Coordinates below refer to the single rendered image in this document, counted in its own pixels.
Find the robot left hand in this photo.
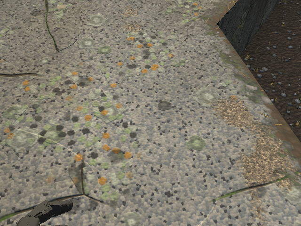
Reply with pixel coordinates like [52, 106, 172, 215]
[16, 200, 73, 226]

